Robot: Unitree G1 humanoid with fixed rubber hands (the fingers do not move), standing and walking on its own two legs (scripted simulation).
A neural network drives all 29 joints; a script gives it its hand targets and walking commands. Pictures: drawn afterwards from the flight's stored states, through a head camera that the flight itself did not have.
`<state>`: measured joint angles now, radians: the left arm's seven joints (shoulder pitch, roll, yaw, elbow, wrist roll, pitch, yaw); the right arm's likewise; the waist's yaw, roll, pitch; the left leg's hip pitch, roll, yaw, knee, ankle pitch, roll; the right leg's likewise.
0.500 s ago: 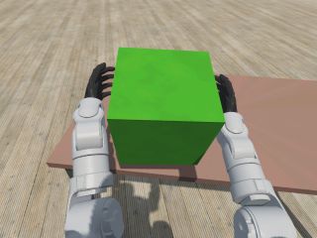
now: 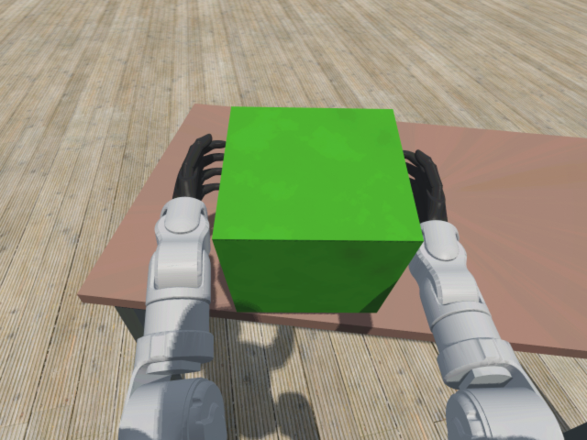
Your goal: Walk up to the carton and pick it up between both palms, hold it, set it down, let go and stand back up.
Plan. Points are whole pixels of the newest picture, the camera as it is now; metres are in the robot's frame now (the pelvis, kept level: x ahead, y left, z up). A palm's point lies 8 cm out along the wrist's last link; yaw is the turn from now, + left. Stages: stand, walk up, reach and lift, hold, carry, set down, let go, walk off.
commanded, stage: set down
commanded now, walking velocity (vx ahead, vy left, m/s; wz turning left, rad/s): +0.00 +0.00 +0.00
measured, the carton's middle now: (309, 217) +0.40 -0.01 +0.10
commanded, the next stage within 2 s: none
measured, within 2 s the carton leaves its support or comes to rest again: neither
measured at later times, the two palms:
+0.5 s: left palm (204, 198) +0.41 +0.14 +0.13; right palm (422, 213) +0.39 -0.17 +0.13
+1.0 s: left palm (207, 198) +0.43 +0.14 +0.12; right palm (417, 214) +0.40 -0.17 +0.11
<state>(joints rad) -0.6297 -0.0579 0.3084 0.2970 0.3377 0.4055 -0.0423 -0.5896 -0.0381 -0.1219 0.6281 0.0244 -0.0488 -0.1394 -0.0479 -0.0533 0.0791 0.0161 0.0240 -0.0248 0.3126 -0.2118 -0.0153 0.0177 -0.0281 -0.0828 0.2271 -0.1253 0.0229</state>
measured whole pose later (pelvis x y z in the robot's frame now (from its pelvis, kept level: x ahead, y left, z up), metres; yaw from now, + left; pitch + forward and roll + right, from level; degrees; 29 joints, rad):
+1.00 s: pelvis +0.01 +0.00 +0.00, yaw -2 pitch +0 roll -1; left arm -0.82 -0.03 0.44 0.80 0.34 0.13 -0.02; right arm -0.72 0.04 -0.49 0.86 -0.27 -0.16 -0.05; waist 0.00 -0.04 0.03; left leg -0.08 0.03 0.00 0.29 -0.21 -0.02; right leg -0.10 -0.03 -0.06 0.22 -0.11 0.03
